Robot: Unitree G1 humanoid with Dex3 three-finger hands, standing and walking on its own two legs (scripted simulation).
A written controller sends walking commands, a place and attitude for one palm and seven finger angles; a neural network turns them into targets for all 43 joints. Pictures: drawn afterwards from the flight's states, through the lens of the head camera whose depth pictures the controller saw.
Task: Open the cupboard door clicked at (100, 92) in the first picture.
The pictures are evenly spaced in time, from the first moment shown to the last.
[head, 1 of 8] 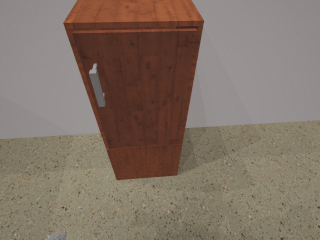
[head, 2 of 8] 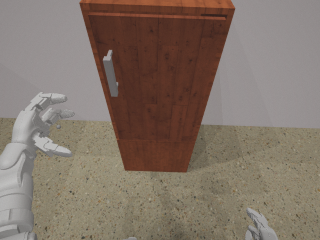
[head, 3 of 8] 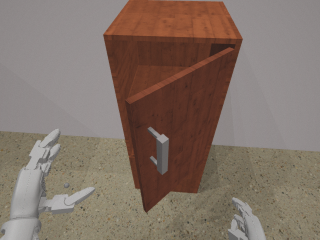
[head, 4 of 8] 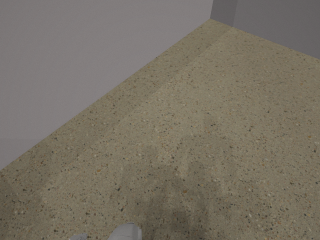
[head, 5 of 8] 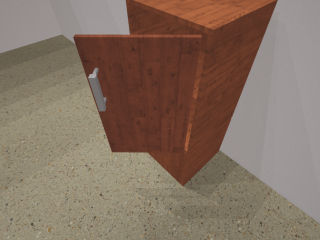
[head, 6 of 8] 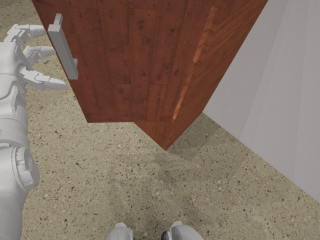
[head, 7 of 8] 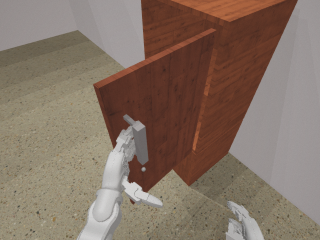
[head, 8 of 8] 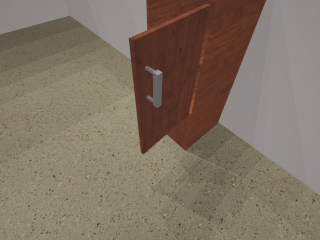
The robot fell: no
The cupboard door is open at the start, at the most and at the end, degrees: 0 95 95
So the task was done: yes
